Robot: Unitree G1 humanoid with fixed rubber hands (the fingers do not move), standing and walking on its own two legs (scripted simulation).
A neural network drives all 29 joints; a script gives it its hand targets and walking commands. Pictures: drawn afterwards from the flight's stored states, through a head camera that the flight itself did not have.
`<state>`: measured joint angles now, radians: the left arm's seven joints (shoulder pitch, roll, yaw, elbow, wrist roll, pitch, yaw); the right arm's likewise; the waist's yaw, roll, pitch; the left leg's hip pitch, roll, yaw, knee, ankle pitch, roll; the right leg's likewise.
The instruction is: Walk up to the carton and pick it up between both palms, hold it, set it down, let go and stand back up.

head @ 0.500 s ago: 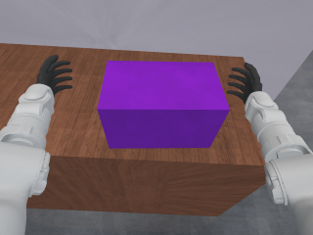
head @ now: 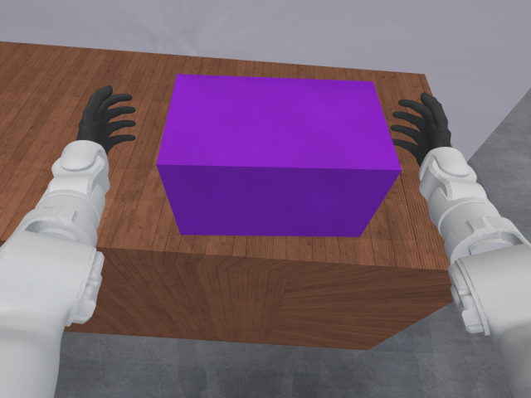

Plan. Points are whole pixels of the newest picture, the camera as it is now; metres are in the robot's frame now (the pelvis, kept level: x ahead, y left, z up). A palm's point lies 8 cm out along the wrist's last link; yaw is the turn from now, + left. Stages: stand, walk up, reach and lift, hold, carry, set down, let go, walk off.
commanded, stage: reach and lift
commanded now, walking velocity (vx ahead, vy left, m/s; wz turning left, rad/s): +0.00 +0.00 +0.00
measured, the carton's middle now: (273, 160) +0.49 -0.02 +0.06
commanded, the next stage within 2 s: none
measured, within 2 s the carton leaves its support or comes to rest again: leaves its support in 1.78 s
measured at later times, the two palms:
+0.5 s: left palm (126, 141) +0.48 +0.20 +0.11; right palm (411, 150) +0.45 -0.22 +0.12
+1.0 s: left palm (134, 144) +0.48 +0.19 +0.11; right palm (410, 151) +0.45 -0.21 +0.12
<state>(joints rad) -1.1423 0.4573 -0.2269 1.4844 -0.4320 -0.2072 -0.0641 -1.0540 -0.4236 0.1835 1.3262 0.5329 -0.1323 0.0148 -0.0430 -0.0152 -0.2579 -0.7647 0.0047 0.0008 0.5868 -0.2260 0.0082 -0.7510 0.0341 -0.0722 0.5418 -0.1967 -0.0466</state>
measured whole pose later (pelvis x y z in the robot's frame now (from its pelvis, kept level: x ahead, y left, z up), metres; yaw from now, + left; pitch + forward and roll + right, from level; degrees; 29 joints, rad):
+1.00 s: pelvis +0.00 +0.00 +0.01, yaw -1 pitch +21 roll +0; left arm -1.15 0.33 -0.09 1.54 -0.29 -0.26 -0.01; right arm -1.05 -0.29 0.06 1.31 0.38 -0.13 -0.06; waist -0.05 -0.03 -0.24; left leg -0.70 0.01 0.02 0.54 -0.21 0.01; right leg -0.70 0.03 -0.06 0.51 -0.18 -0.05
